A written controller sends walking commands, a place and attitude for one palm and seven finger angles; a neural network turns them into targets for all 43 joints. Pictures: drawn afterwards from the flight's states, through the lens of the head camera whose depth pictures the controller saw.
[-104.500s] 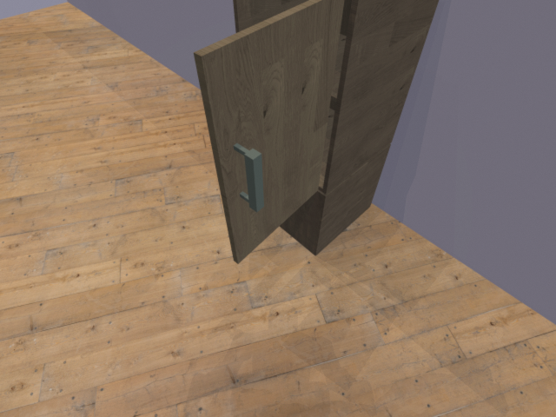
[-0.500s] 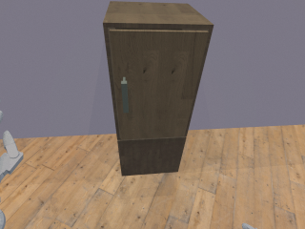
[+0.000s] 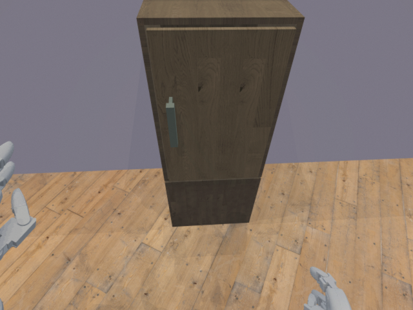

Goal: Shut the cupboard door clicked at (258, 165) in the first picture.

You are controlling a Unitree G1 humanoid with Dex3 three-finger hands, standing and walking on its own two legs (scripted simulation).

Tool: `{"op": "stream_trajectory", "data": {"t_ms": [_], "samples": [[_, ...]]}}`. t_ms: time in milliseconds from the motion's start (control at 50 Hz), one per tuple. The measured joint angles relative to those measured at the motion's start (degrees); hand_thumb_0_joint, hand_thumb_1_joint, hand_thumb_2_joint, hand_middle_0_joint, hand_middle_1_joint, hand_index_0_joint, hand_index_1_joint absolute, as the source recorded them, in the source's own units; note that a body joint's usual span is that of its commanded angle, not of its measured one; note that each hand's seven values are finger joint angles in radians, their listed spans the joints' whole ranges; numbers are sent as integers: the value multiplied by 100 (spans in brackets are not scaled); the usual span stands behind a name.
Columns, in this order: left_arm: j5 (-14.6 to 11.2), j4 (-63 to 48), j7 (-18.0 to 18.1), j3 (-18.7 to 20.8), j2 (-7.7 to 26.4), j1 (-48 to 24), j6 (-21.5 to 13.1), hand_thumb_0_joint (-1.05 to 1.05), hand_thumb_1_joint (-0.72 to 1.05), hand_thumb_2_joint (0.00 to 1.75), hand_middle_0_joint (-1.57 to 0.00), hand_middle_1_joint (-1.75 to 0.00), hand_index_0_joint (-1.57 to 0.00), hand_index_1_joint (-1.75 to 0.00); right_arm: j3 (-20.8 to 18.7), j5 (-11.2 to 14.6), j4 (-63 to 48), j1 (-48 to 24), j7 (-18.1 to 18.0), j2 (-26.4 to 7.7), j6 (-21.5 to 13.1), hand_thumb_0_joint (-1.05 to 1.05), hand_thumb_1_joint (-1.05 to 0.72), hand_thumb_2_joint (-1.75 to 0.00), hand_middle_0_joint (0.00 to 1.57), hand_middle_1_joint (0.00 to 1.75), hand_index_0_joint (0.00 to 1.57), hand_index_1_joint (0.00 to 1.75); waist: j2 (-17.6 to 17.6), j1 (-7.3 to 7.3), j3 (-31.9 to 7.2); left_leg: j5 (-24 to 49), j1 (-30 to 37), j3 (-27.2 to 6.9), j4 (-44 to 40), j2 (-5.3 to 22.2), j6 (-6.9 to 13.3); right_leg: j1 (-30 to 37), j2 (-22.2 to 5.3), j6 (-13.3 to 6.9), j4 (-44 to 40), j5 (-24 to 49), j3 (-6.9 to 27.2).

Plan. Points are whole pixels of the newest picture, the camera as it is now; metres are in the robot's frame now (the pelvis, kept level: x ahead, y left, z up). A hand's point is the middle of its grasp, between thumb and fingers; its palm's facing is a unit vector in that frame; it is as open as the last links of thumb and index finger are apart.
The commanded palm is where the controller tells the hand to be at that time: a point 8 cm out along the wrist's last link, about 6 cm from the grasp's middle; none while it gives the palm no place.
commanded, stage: stop stepping back and stand still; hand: left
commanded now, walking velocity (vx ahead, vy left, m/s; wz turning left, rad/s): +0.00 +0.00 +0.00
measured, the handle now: (172, 122) +0.65 +0.15 -0.01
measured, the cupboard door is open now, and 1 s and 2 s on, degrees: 0 0 0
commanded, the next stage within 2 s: let the arm hang, fingers relaxed in 0.04 s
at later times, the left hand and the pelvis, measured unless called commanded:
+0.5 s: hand out of the picture -0.02 +0.21 -0.18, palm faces +0.04 -0.99 -0.15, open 7.1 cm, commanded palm none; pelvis -0.02 +0.03 +0.00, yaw +1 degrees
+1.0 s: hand out of the picture -0.08 +0.21 -0.17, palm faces +0.06 -0.98 -0.17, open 7.4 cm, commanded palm none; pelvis -0.03 +0.05 +0.01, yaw +0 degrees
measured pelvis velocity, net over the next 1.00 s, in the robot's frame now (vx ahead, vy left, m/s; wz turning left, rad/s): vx -0.03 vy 0.05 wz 0.01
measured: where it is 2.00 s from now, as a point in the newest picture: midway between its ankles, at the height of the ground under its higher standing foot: outside the picture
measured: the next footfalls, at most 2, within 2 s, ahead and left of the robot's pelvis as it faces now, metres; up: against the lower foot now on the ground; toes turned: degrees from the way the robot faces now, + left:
none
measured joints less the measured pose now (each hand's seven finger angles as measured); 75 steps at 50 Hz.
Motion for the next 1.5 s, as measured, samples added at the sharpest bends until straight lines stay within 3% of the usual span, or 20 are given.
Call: {"op": "stream_trajectory", "data": {"t_ms": [140, 180, 220, 280, 400, 440, 580, 780, 1100, 1500], "samples": [[-1, -172, 30, 130, 145, 121, -121, 2, 89, 90, -21, -30, -21, -31, -70, 9, -103, 53, -27, -41, 16, 1, -90, -90, 20, 30, 20, 30, -93, -49, 64, 52, 26, 50, -109, -31, 52, 27, -37, 64, -144, 90, 43], [223, 609, -205, -241, 238, -281, -172, 1, 89, 90, -21, -30, -21, -31, -110, -26, 147, 4, 189, -214, -168, 1, -90, -90, 20, 30, 20, 30, 21, 35, 1, 66, -175, 43, 30, -74, 100, -187, -88, 98, 53, 75, 9], [381, 1953, -503, -834, 188, -865, 178, 1, 89, 90, -20, -30, -20, -30, -118, -112, 482, -153, 347, -460, -99, 1, -90, -90, 20, 30, 20, 30, 199, 96, -73, -3, -382, 49, 226, -147, 153, -418, -169, 141, 339, -66, 2], [481, 4137, -766, -1568, -125, -1491, 737, 0, 90, 90, -20, -30, -20, -30, -79, -204, 896, -371, 424, -624, 126, 1, -90, -90, 20, 30, 20, 30, 342, 15, -56, -35, -520, 48, 409, -245, 230, -582, -274, 206, 628, -176, -13], [468, 6976, -840, -2255, -911, -1579, 1196, 1, 91, 90, -20, -30, -20, -30, 47, -295, 1452, -232, 416, -322, 417, 1, -90, -90, 20, 30, 20, 30, -94, -168, 268, 60, -320, 86, 273, -335, 269, -445, -370, 254, 629, -154, 10], [444, 7537, -769, -2258, -1115, -1459, 1216, 1, 93, 90, -20, -30, -20, -30, 96, -292, 1688, -79, 392, -178, 480, 1, -90, -90, 20, 30, 20, 30, -232, -137, 369, 132, -240, 57, 138, -316, 276, -329, -339, 262, 423, -39, -18], [421, 8698, -765, -2159, -1105, -919, 1084, 1, 96, 90, -21, -30, -20, -30, 101, -246, 2442, 374, 283, 240, 586, 1, -90, -90, 20, 30, 20, 30, -326, 87, 562, 448, -51, 5, -397, -305, 304, -58, -295, 266, -290, 377, -74], [431, 9293, -691, -2176, -1256, -496, 980, 1, 92, 90, -20, -30, -20, -30, 17, -197, 2765, 493, 222, 469, 522, 1, -90, -90, 20, 30, 20, 30, -100, 72, 480, 639, 167, 137, -758, -400, 396, 46, -405, 353, -484, 521, 39], [455, 8985, -649, -2164, -1509, -1055, 845, 0, 91, 90, -20, -30, -20, -30, -57, -236, 2795, 519, 221, 456, 449, 1, -91, -90, 20, 30, 20, 30, -96, -15, 149, 695, 256, 194, -840, -416, 376, 4, -432, 342, -326, 464, 99], [416, 9048, -641, -2117, -1458, -1027, 864, 0, 91, 90, -20, -30, -20, -30, -34, -228, 2861, 595, 207, 500, 453, 1, -90, -90, 20, 30, 20, 30, -64, -43, 395, 583, 243, 115, -719, -303, 262, 68, -309, 233, -345, 404, 39]]}}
